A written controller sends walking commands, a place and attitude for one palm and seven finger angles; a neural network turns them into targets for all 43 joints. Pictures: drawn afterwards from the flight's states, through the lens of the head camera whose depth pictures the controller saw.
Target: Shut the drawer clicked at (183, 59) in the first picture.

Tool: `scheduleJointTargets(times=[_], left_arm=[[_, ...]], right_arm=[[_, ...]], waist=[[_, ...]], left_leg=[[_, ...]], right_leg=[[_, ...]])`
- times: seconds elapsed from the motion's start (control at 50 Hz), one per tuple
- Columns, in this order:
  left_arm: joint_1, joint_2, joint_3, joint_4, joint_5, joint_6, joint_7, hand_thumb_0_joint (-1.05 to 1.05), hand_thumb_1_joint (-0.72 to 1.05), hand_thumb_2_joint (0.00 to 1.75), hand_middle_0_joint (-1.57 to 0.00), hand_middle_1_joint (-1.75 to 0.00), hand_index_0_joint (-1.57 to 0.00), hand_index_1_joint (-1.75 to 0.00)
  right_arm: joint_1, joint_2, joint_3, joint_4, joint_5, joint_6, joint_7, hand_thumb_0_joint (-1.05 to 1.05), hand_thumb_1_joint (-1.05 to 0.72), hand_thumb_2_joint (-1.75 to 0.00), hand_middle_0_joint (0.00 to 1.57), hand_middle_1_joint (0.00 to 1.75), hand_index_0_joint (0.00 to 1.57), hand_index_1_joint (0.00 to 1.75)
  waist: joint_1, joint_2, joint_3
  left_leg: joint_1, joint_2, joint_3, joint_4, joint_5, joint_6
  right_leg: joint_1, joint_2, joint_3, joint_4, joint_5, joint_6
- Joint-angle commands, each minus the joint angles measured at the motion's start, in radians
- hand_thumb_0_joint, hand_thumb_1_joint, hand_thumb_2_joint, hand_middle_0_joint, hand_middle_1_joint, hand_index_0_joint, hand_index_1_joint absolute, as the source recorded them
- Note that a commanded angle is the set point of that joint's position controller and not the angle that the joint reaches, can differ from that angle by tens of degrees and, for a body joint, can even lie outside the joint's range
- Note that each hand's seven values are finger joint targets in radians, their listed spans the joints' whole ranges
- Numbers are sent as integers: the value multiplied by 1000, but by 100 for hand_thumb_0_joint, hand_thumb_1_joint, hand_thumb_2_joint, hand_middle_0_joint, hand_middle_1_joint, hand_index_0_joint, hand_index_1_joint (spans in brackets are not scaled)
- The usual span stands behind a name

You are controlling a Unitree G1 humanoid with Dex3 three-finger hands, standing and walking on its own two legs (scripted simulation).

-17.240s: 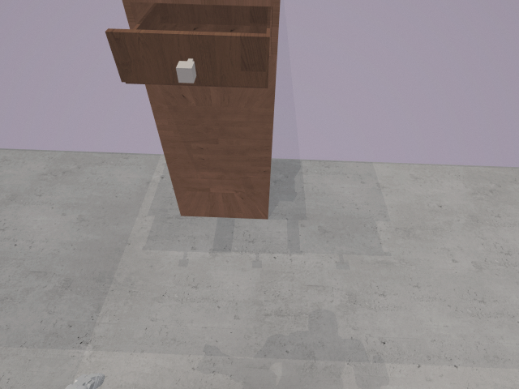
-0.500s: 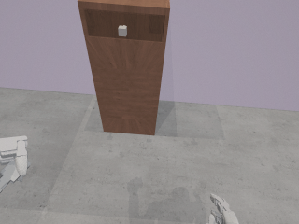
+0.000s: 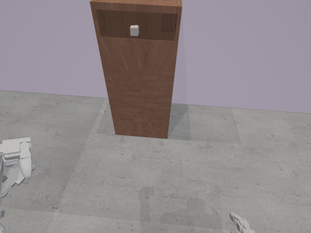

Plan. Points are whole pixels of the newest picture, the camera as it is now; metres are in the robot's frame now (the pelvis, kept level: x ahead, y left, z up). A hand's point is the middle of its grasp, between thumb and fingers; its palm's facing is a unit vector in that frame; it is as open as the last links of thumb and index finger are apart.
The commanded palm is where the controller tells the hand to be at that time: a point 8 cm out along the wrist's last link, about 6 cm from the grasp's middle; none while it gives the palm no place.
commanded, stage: let the arm hang, fingers relaxed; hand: left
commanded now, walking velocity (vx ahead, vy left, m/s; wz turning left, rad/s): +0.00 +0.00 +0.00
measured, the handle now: (135, 29) +0.98 +0.15 +0.13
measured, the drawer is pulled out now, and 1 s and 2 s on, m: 0.00 0.00 0.00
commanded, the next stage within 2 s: look to check the result in 1.20 s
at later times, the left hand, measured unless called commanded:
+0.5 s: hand out of the picture +0.01 +0.20 -0.16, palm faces +0.06 -0.96 -0.26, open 3.6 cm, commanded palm none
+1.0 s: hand out of the picture +0.02 +0.26 -0.14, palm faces +0.07 -0.94 -0.32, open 7.3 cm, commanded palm none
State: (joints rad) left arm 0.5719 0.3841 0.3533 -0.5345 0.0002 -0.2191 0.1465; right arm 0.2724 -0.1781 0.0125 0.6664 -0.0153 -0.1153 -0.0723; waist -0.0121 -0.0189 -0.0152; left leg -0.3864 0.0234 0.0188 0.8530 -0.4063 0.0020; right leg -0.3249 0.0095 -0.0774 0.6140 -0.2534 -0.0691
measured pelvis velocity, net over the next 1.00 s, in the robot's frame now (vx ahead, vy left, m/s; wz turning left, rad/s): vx -0.03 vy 0.01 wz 0.07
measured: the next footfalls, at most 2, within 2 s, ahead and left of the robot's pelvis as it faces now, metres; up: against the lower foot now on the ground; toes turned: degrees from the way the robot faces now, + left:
left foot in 0.12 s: +0.06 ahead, +0.14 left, +0.00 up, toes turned +2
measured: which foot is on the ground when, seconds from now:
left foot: up 0.00-0.10, down 0.12-1.00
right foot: down 0.00-1.00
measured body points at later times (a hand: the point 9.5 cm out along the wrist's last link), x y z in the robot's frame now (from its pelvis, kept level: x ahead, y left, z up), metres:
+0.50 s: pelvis -0.03 -0.01 +0.00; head -0.01 -0.01 +0.45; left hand +0.00 +0.25 -0.14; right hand +0.04 -0.27 -0.14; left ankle +0.02 +0.13 -0.73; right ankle +0.03 -0.10 -0.73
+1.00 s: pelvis -0.03 +0.01 +0.02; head -0.02 +0.00 +0.46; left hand +0.02 +0.31 -0.12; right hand +0.02 -0.26 -0.14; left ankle +0.02 +0.13 -0.73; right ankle +0.03 -0.10 -0.72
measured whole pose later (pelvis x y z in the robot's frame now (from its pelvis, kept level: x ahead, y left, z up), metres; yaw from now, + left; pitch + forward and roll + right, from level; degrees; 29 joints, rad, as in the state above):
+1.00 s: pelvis -0.03 +0.01 +0.02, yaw +4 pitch -2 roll +0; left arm 0.14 0.30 0.04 1.10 0.02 0.01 -0.01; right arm 0.21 -0.28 -0.04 1.09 -0.03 0.01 -0.01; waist -0.01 0.03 0.05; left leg -0.24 -0.01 -0.03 0.43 -0.16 0.00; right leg -0.24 0.02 0.02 0.44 -0.20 -0.02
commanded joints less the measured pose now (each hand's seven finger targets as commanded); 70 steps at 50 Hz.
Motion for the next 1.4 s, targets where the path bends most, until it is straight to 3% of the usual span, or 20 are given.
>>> scheduleJointTargets(times=[0.0, 0.06, 0.08, 0.1, 0.14, 0.18, 0.24, 0.28, 0.3, 0.32, 0.34, 0.38, 0.46, 0.52, 0.62, 0.76, 0.82, 0.98, 1.12, 1.38], left_arm=[[-5, 154, 126, -187, -13, -52, 20, 0, 90, 90, -140, -160, -140, -160], [19, 140, 116, -224, -17, -65, 24, 0, 90, 90, -140, -160, -140, -160], [-139, -46, -246, 602, 57, 136, -122, 0, 90, 90, -140, -160, -140, -160], [-106, -68, -228, 598, 31, 213, -133, 0, 90, 90, -136, -156, -136, -156], [-169, -87, -256, 593, 39, 233, -131, 0, 90, 90, -128, -147, -128, -147], [-241, -69, -262, 699, 31, 216, -131, 0, 90, 90, -120, -138, -120, -138], [-226, -15, -260, 928, 29, 210, -132, 0, 90, 90, -108, -125, -108, -125], [-223, 81, -260, 1048, 34, 204, -132, 0, 90, 90, -100, -117, -100, -117], [-268, 107, -270, 1094, 32, 203, -138, 0, 90, 90, -96, -112, -96, -112], [-317, 105, -280, 1133, 31, 206, -142, 0, 90, 90, -92, -108, -92, -108], [-362, 82, -283, 1165, 30, 208, -137, 0, 90, 90, -88, -104, -88, -104], [-374, 40, -296, 1252, 20, 202, -134, 0, 90, 90, -80, -95, -80, -95], [-371, 15, -300, 1358, 17, 211, -129, 0, 90, 90, -64, -78, -64, -78], [-378, 50, -287, 1424, 22, 224, -134, 0, 90, 90, -52, -65, -52, -65], [-373, 50, -280, 1504, 17, 220, -139, 0, 90, 90, -32, -43, -32, -43], [-401, 84, -278, 1565, 18, 210, -138, 0, 90, 90, -20, -30, -20, -30], [-429, 105, -272, 1575, 23, 218, -136, 0, 90, 90, -20, -30, -20, -30], [-444, 100, -275, 1589, 20, 202, -141, 0, 90, 90, -20, -30, -20, -30], [-482, 119, -281, 1595, 21, 199, -139, 0, 90, 90, -20, -30, -20, -30], [-501, 130, -294, 1608, 11, 180, -128, 0, 90, 90, -20, -30, -20, -30]], right_arm=[[-111, -107, -34, -170, 2, -51, -5, 0, -90, -90, 20, 30, 20, 30], [-116, -112, -27, -169, -5, -64, -22, 0, -90, -90, 20, 30, 20, 30], [-34, -289, -94, 92, -4, -53, 99, 0, -90, -90, 20, 30, 20, 30], [-18, -250, -84, 33, 0, 21, 88, 0, -90, -90, 20, 30, 20, 30], [-63, -244, -80, -21, -26, 37, 69, 0, -90, -90, 20, 30, 20, 30], [-37, -235, -59, -19, -37, 42, 60, 0, -90, -90, 20, 30, 20, 30], [-116, -264, -63, 6, -22, 73, 58, 0, -90, -90, 20, 30, 20, 30], [-110, -167, -55, 21, 2, 96, 65, 0, -90, -90, 20, 30, 20, 30], [-74, -160, -52, 44, 0, 108, 69, 0, -90, -90, 20, 30, 20, 30], [-57, -166, -56, 76, -1, 118, 73, 0, -90, -90, 20, 30, 20, 30], [-55, -172, -61, 99, -5, 127, 72, 0, -90, -90, 20, 30, 20, 30], [-27, -158, -53, 156, -2, 122, 65, 0, -90, -90, 20, 30, 20, 30], [-59, -188, -53, 214, -11, 125, 60, 0, -90, -90, 20, 30, 20, 30], [-28, -213, -68, 258, -18, 137, 61, 0, -90, -90, 20, 30, 20, 30], [6, -235, -77, 318, -15, 123, 51, 0, -90, -90, 20, 30, 20, 30], [-31, -258, -78, 356, -11, 108, 54, 0, -90, -90, 20, 30, 20, 30], [-30, -274, -86, 370, -15, 121, 58, 0, -90, -90, 20, 30, 20, 30], [-80, -286, -82, 378, -12, 97, 56, 0, -90, -90, 20, 30, 20, 30], [-115, -305, -79, 384, -11, 100, 62, 0, -90, -90, 20, 30, 20, 30], [-162, -322, -68, 390, 1, 88, 53, 0, -90, -90, 20, 30, 20, 30]], waist=[[-2, -95, -6], [-3, 14, -26], [-84, 208, 17], [-49, 320, 5], [-40, 110, -49], [-32, 24, -97], [43, -10, -111], [29, -125, -62], [-3, -81, -26], [-21, -16, -3], [-27, -105, 9], [-32, -67, -2], [-5, 124, 21], [-3, 60, 109], [5, 31, 12], [13, 42, 59], [6, 35, 136], [16, 51, 31], [6, 44, 103], [-1, 27, -52]], left_leg=[[18, 36, -2, -49, 22, 12], [189, 16, 15, -417, 117, 21], [183, 141, -213, -306, 449, 73], [105, 265, -320, -430, 609, 145], [72, 297, -365, -399, 730, 204], [179, 257, -334, -367, 958, 201], [93, 153, -187, -324, 711, 109], [-22, -34, -43, -202, 72, 2], [22, -44, -27, -177, -56, -2], [102, -39, -28, -166, -43, 5], [117, -34, -35, -165, 28, 11], [168, -20, -58, -258, 158, 15], [133, 54, -146, -442, 86, 33], [90, 35, -143, -467, -65, 34], [124, 46, -149, -499, -18, 40], [109, 58, -163, -539, 14, 39], [82, 50, -175, -546, -121, 35], [132, 64, -168, -557, 61, 37], [134, 72, -180, -595, 31, 34], [300, 90, -123, -525, 469, 22]], right_leg=[[-42, -271, 301, -358, -182, -94], [-37, -176, 194, -253, -158, -18], [-251, -132, 67, 101, 86, 45], [-226, -40, 57, 242, -212, 89], [-217, -22, 132, 403, -309, 93], [-188, -5, 124, 360, -301, 89], [93, -13, 110, -8, 20, 76], [131, -233, 426, -251, 205, -5], [53, -296, 473, -297, 126, -65], [-44, -265, 439, -326, -79, -82], [-57, -192, 396, -335, -117, -61], [-5, -161, 333, -297, 25, -47], [32, -79, 239, -295, -153, 7], [-41, -71, 248, -351, -357, 0], [57, -62, 212, -302, -234, 5], [76, -81, 216, -305, -186, -4], [-11, -81, 230, -347, -348, -2], [115, -86, 218, -289, -109, 3], [74, -90, 221, -318, -124, 8], [206, -121, 190, -279, 299, 20]])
